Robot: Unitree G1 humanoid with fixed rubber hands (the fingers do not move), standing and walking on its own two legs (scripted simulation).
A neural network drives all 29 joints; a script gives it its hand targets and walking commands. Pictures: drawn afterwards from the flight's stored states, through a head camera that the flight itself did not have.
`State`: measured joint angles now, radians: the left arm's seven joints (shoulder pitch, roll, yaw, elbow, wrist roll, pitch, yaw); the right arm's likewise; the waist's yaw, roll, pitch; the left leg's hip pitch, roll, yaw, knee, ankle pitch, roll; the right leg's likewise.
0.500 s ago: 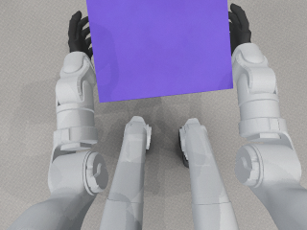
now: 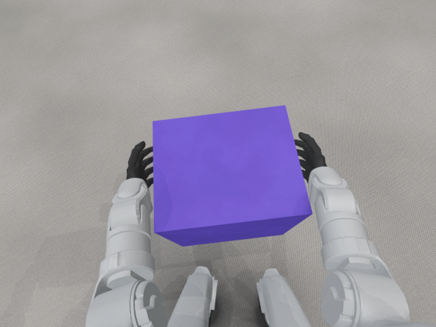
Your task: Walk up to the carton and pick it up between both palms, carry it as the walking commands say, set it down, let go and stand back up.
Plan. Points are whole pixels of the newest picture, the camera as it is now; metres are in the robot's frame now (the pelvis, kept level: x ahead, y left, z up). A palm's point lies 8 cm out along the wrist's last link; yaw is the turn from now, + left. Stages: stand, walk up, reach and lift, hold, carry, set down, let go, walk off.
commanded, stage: reach and lift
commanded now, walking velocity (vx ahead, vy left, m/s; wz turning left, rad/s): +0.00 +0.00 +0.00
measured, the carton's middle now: (226, 186) +0.39 +0.02 -0.11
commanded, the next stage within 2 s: none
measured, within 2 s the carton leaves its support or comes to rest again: neither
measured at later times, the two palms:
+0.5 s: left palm (119, 182) +0.35 +0.20 +0.03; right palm (324, 170) +0.37 -0.14 +0.02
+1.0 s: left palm (99, 180) +0.33 +0.20 +0.09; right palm (342, 162) +0.35 -0.14 +0.09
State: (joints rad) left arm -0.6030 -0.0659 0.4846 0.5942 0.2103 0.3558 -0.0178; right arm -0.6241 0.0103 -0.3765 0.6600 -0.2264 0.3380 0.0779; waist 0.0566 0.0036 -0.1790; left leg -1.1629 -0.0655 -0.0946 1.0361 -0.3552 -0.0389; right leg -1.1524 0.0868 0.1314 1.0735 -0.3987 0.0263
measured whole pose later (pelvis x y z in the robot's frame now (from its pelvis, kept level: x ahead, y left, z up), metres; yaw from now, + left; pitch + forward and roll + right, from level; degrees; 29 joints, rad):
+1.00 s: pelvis +0.04 +0.01 +0.09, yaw +0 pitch +4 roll +0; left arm -0.28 -0.12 0.35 0.37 0.21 0.54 -0.01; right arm -0.29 0.05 -0.28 0.44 -0.21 0.52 0.11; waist 0.06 0.01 -0.06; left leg -0.32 -0.04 -0.11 0.43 -0.18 -0.01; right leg -0.30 0.04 0.14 0.44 -0.22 0.02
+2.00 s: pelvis +0.04 +0.01 +0.10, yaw +0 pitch -4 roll +0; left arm -0.22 -0.12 0.28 0.18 0.23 0.73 -0.05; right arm -0.19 0.09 -0.26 0.17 -0.21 0.74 0.11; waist -0.01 0.00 0.00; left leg -0.09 -0.04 -0.11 0.32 -0.15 0.00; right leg -0.06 0.02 0.13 0.32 -0.18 0.02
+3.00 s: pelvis +0.04 +0.01 +0.10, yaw +0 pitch -5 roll +0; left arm -0.16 -0.11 0.25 0.12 0.20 0.75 -0.05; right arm -0.12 0.10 -0.24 0.10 -0.20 0.75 0.10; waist -0.01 0.00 0.02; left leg -0.07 -0.04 -0.11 0.32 -0.15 0.00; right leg -0.05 0.02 0.13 0.33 -0.19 0.02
